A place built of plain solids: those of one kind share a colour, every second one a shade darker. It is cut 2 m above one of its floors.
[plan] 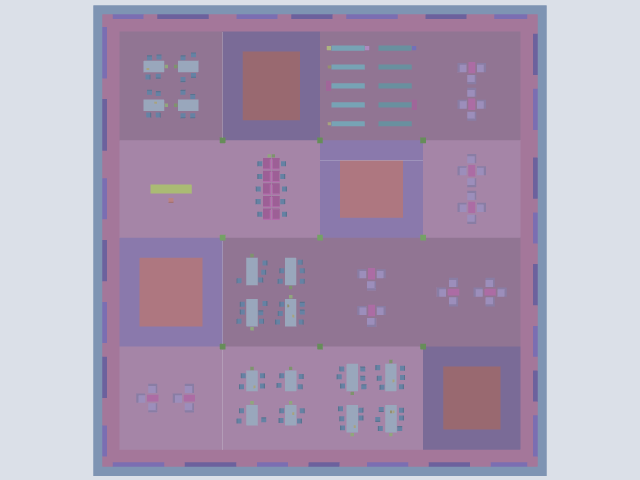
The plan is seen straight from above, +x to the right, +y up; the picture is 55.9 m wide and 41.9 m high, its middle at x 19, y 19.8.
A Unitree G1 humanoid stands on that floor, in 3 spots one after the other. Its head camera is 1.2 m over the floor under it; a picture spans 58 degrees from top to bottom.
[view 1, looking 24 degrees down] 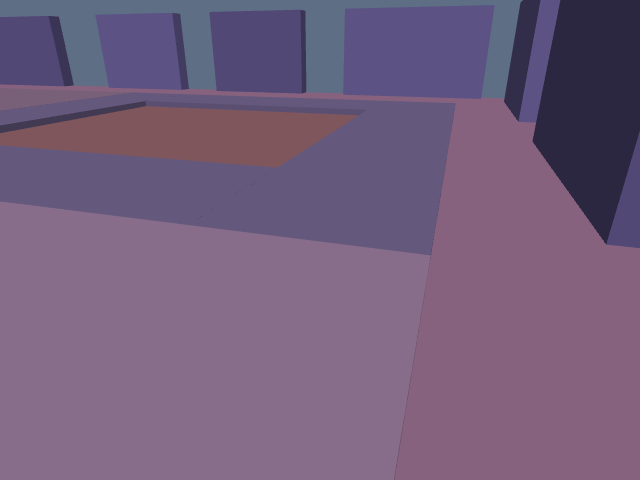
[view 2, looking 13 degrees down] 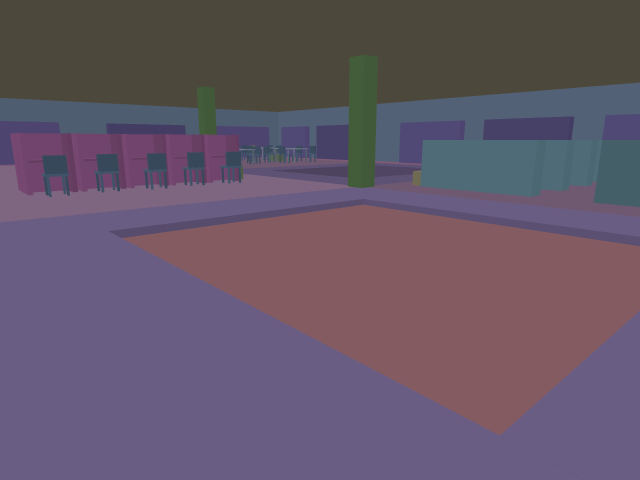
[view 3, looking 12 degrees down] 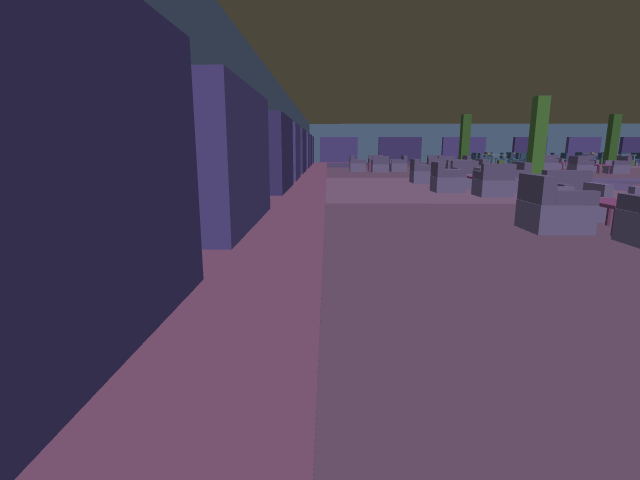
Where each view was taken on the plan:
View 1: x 25.45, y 1.45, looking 17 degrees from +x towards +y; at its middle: floor_rim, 2.95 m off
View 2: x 26.95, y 20.15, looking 139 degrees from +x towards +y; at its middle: floor_well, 5.87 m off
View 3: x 36.45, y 38.05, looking -89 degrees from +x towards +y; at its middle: floor_aisle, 5.77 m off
